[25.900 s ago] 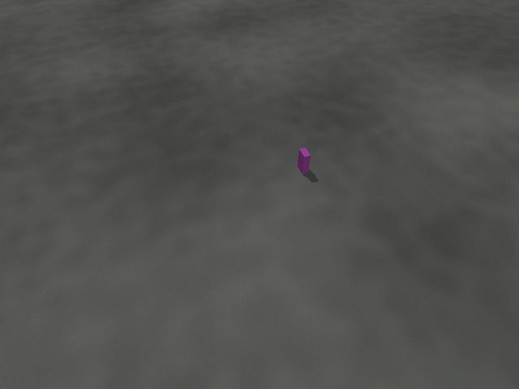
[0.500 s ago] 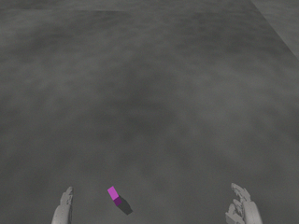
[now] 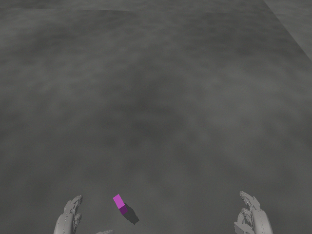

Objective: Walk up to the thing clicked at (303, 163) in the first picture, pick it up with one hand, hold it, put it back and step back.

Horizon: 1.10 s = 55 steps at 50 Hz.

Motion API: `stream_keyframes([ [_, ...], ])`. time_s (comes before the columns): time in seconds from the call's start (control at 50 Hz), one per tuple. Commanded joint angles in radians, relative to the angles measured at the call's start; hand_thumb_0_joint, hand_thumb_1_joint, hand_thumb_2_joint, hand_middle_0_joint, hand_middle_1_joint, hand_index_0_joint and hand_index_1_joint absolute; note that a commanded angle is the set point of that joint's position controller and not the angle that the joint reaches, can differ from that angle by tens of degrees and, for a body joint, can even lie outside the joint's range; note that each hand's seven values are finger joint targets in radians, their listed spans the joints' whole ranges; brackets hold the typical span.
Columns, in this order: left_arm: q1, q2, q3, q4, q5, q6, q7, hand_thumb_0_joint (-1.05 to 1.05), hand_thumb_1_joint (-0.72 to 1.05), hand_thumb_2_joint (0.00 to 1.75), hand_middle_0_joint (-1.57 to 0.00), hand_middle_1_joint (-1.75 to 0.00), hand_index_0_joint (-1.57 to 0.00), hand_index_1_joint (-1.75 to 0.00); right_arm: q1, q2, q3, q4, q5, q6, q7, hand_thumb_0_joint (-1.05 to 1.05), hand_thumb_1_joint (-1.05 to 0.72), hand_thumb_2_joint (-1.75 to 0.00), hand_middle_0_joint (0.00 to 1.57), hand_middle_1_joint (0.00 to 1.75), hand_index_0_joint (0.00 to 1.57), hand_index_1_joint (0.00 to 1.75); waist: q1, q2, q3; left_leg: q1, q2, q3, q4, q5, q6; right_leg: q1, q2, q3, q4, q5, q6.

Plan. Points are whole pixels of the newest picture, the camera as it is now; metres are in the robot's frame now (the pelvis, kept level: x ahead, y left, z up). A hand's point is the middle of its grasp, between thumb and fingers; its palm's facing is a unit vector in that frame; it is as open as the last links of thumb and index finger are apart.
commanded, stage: stand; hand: left
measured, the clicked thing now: (120, 204) +0.39 +0.22 -0.66
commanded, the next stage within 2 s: none
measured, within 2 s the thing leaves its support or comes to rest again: neither
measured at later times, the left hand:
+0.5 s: hand out of the picture +0.07 +0.25 -0.11, palm faces +0.00 -0.94 -0.34, open 7.4 cm
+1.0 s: hand out of the picture +0.03 +0.25 -0.10, palm faces +0.02 -0.94 -0.35, open 7.4 cm
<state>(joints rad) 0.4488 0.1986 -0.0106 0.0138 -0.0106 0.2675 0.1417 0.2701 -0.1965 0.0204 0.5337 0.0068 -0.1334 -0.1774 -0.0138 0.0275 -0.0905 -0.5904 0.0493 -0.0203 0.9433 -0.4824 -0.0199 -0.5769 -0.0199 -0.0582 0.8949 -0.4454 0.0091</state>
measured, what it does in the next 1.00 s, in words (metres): rises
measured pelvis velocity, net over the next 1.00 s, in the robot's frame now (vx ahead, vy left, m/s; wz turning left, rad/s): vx -0.01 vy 0.00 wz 0.01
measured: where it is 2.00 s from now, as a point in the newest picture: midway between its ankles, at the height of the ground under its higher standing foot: outside the picture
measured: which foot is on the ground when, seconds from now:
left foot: down 0.00-1.00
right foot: down 0.00-1.00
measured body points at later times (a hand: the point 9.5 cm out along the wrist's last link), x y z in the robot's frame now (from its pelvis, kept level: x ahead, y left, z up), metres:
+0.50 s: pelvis +0.00 +0.01 +0.04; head +0.01 +0.01 +0.49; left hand +0.07 +0.30 -0.09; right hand +0.07 -0.28 -0.09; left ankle +0.00 +0.13 -0.69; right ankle +0.00 -0.13 -0.69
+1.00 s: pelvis -0.01 +0.00 +0.06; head -0.02 +0.00 +0.51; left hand +0.03 +0.30 -0.08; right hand +0.06 -0.28 -0.09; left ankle +0.00 +0.13 -0.69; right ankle +0.00 -0.13 -0.69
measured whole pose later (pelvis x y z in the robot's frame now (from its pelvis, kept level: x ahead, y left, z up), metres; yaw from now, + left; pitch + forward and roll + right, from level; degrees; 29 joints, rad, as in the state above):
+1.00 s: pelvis -0.01 +0.00 +0.06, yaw +1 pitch -4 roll +0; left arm 0.15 0.32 0.00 1.16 0.02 -0.02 0.02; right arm 0.14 -0.31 -0.02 1.14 -0.03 0.00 -0.01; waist 0.02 0.01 0.05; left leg -0.11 0.00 0.00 0.35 -0.18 -0.01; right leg -0.12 -0.05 -0.05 0.36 -0.18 0.02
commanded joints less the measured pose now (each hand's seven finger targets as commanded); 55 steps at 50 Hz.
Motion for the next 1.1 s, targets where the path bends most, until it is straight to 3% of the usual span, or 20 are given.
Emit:
stream_keyframes([
  [0.0, -0.008, 0.096, 0.056, -0.174, 0.014, -0.046, 0.008, 0.00, 0.66, 0.90, -0.20, -0.30, -0.20, -0.30, -0.054, -0.127, -0.051, -0.156, 0.000, -0.058, -0.014, 0.00, -0.90, -0.90, 0.20, 0.30, 0.20, 0.30, -0.008, 0.002, -0.127, 0.075, -0.036, 0.018, -0.149, 0.275, 0.017, 0.083, 0.032, -0.017, -0.131, 0.237, -0.015],
  [0.04, -0.027, 0.099, 0.050, -0.188, 0.011, -0.044, 0.007, 0.00, 0.82, 0.90, -0.20, -0.30, -0.20, -0.30, -0.054, -0.125, -0.047, -0.154, 0.000, -0.056, -0.015, 0.00, -0.90, -0.90, 0.20, 0.30, 0.20, 0.30, -0.011, 0.004, -0.115, 0.072, -0.038, 0.022, -0.140, 0.288, 0.019, 0.083, 0.028, -0.014, -0.136, 0.257, -0.011],
  [0.06, -0.197, 0.228, 0.099, 0.163, 0.101, -0.165, -0.042, 0.00, 0.90, 0.90, -0.20, -0.30, -0.20, -0.30, -0.108, -0.263, -0.081, 0.047, -0.110, 0.015, 0.045, 0.00, -0.90, -0.90, 0.20, 0.30, 0.20, 0.30, 0.027, -0.072, 0.019, 0.109, 0.003, -0.032, -0.188, 0.409, 0.055, 0.171, -0.057, 0.073, -0.163, 0.291, -0.071],
  [0.08, -0.151, 0.243, 0.105, 0.258, 0.110, -0.212, -0.069, 0.00, 0.90, 0.90, -0.20, -0.30, -0.20, -0.30, -0.096, -0.260, -0.095, 0.089, -0.117, 0.046, 0.076, 0.00, -0.90, -0.90, 0.20, 0.30, 0.20, 0.30, 0.032, -0.104, -0.046, 0.150, 0.005, -0.008, -0.165, 0.434, 0.075, 0.214, -0.071, 0.094, -0.177, 0.364, -0.092],
  [0.12, -0.160, 0.271, 0.092, 0.341, 0.091, -0.265, -0.095, 0.00, 0.90, 0.90, -0.20, -0.30, -0.20, -0.30, -0.097, -0.247, -0.099, 0.101, -0.090, 0.070, 0.106, 0.00, -0.90, -0.90, 0.20, 0.30, 0.20, 0.30, 0.017, -0.072, -0.051, 0.172, -0.006, -0.021, -0.197, 0.362, 0.085, 0.246, -0.091, 0.141, -0.208, 0.352, -0.105],
  [0.16, -0.215, 0.261, 0.085, 0.417, 0.070, -0.285, -0.109, 0.00, 0.90, 0.90, -0.20, -0.30, -0.20, -0.30, -0.089, -0.235, -0.094, 0.138, -0.069, 0.073, 0.134, 0.00, -0.90, -0.90, 0.20, 0.30, 0.20, 0.30, 0.014, -0.081, -0.026, 0.216, -0.017, -0.012, -0.240, 0.277, 0.077, 0.215, -0.103, 0.152, -0.252, 0.264, -0.096],
  [0.22, -0.239, 0.265, 0.080, 0.534, 0.059, -0.295, -0.113, 0.00, 0.90, 0.90, -0.20, -0.30, -0.20, -0.30, -0.119, -0.242, -0.104, 0.187, -0.061, 0.076, 0.153, 0.00, -0.90, -0.90, 0.20, 0.30, 0.20, 0.30, 0.030, -0.029, -0.019, 0.258, -0.004, -0.042, -0.311, 0.259, 0.078, 0.227, -0.089, 0.117, -0.280, 0.223, -0.074],
  [0.26, -0.261, 0.273, 0.078, 0.605, 0.060, -0.304, -0.113, 0.00, 0.90, 0.90, -0.20, -0.30, -0.20, -0.30, -0.125, -0.245, -0.103, 0.220, -0.064, 0.083, 0.159, 0.00, -0.90, -0.90, 0.20, 0.30, 0.20, 0.30, 0.026, -0.023, 0.020, 0.258, 0.001, -0.046, -0.348, 0.233, 0.075, 0.241, -0.090, 0.119, -0.325, 0.194, -0.065],
  [0.32, -0.284, 0.276, 0.077, 0.686, 0.053, -0.310, -0.111, 0.00, 0.90, 0.90, -0.20, -0.30, -0.20, -0.30, -0.116, -0.259, -0.102, 0.271, -0.063, 0.088, 0.160, 0.00, -0.90, -0.90, 0.20, 0.30, 0.20, 0.30, 0.023, -0.002, 0.047, 0.275, 0.015, -0.063, -0.426, 0.244, 0.070, 0.283, -0.087, 0.107, -0.353, 0.214, -0.056],
  [0.36, -0.266, 0.280, 0.074, 0.746, 0.050, -0.313, -0.110, 0.00, 0.90, 0.90, -0.20, -0.30, -0.20, -0.30, -0.130, -0.261, -0.100, 0.300, -0.055, 0.090, 0.160, 0.00, -0.90, -0.90, 0.20, 0.30, 0.20, 0.30, 0.035, -0.006, 0.030, 0.306, 0.022, -0.068, -0.433, 0.337, 0.066, 0.351, -0.094, 0.100, -0.375, 0.311, -0.052],
  [0.42, -0.272, 0.289, 0.068, 0.820, 0.043, -0.312, -0.106, 0.00, 0.90, 0.90, -0.20, -0.30, -0.20, -0.30, -0.111, -0.271, -0.094, 0.353, -0.048, 0.094, 0.156, 0.00, -0.90, -0.90, 0.20, 0.30, 0.20, 0.30, 0.026, -0.025, 0.031, 0.372, 0.027, -0.062, -0.463, 0.431, 0.054, 0.389, -0.104, 0.102, -0.412, 0.395, -0.049],
  [0.46, -0.286, 0.294, 0.065, 0.859, 0.038, -0.308, -0.103, 0.00, 0.90, 0.90, -0.20, -0.30, -0.20, -0.30, -0.098, -0.288, -0.092, 0.388, -0.044, 0.098, 0.152, 0.00, -0.90, -0.90, 0.20, 0.30, 0.20, 0.30, 0.023, -0.009, 0.026, 0.384, 0.034, -0.063, -0.494, 0.483, 0.052, 0.437, -0.105, 0.095, -0.424, 0.435, -0.045],
  [0.54, -0.299, 0.302, 0.058, 0.934, 0.037, -0.296, -0.104, 0.00, 0.90, 0.90, -0.20, -0.30, -0.20, -0.30, -0.132, -0.301, -0.085, 0.436, -0.039, 0.107, 0.151, 0.00, -0.90, -0.90, 0.20, 0.30, 0.20, 0.30, 0.029, 0.007, 0.086, 0.374, 0.046, -0.081, -0.586, 0.384, 0.047, 0.447, -0.098, 0.081, -0.488, 0.310, -0.030],
  [0.58, -0.306, 0.307, 0.054, 0.968, 0.037, -0.293, -0.106, 0.00, 0.90, 0.90, -0.20, -0.30, -0.20, -0.30, -0.129, -0.304, -0.081, 0.462, -0.036, 0.108, 0.150, 0.00, -0.90, -0.90, 0.20, 0.30, 0.20, 0.30, 0.026, -0.007, 0.105, 0.391, 0.047, -0.082, -0.611, 0.394, 0.043, 0.451, -0.101, 0.085, -0.510, 0.307, -0.028],
  [0.64, -0.314, 0.310, 0.053, 1.006, 0.036, -0.291, -0.109, 0.00, 0.90, 0.90, -0.20, -0.30, -0.20, -0.30, -0.139, -0.314, -0.082, 0.491, -0.037, 0.110, 0.151, 0.00, -0.90, -0.90, 0.20, 0.30, 0.20, 0.30, 0.028, 0.007, 0.118, 0.386, 0.052, -0.093, -0.660, 0.290, 0.041, 0.462, -0.102, 0.081, -0.530, 0.271, -0.025],
  [0.68, -0.310, 0.304, 0.049, 1.030, 0.036, -0.294, -0.110, 0.00, 0.90, 0.90, -0.20, -0.30, -0.20, -0.30, -0.147, -0.309, -0.080, 0.506, -0.035, 0.109, 0.152, 0.00, -0.90, -0.90, 0.20, 0.30, 0.20, 0.30, 0.031, 0.003, 0.118, 0.409, 0.053, -0.089, -0.660, 0.343, 0.039, 0.462, -0.106, 0.080, -0.548, 0.291, -0.021],
  [0.78, -0.335, 0.320, 0.050, 1.065, 0.038, -0.297, -0.112, 0.00, 0.90, 0.90, -0.20, -0.30, -0.20, -0.30, -0.150, -0.307, -0.079, 0.534, -0.034, 0.112, 0.155, 0.00, -0.90, -0.90, 0.20, 0.30, 0.20, 0.30, 0.025, -0.021, 0.129, 0.421, 0.048, -0.080, -0.679, 0.296, 0.035, 0.453, -0.110, 0.086, -0.587, 0.256, -0.016],
  [0.88, -0.343, 0.324, 0.049, 1.085, 0.036, -0.301, -0.112, 0.00, 0.90, 0.90, -0.20, -0.30, -0.20, -0.30, -0.158, -0.306, -0.079, 0.548, -0.032, 0.112, 0.159, 0.00, -0.90, -0.90, 0.20, 0.30, 0.20, 0.30, 0.022, -0.034, 0.108, 0.449, 0.052, -0.073, -0.676, 0.338, 0.035, 0.458, -0.118, 0.097, -0.612, 0.273, -0.017],
  [1.08, -0.354, 0.333, 0.049, 1.101, 0.034, -0.301, -0.117, 0.00, 0.90, 0.90, -0.20, -0.30, -0.20, -0.30, -0.167, -0.312, -0.070, 0.563, -0.031, 0.117, 0.162, 0.00, -0.90, -0.90, 0.20, 0.30, 0.20, 0.30, 0.024, -0.008, 0.123, 0.414, 0.050, -0.064, -0.686, 0.287, 0.032, 0.462, -0.115, 0.105, -0.626, 0.235, -0.015],
])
